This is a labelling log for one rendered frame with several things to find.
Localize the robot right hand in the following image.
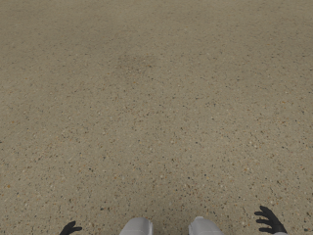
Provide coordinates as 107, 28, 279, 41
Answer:
254, 206, 288, 234

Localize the robot thigh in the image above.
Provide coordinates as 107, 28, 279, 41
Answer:
119, 217, 154, 235
188, 218, 224, 235

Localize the robot left thigh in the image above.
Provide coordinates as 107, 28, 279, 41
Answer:
119, 217, 154, 235

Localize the robot right thigh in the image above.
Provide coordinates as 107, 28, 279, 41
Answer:
188, 218, 224, 235

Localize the robot left hand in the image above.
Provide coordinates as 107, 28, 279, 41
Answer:
60, 220, 82, 235

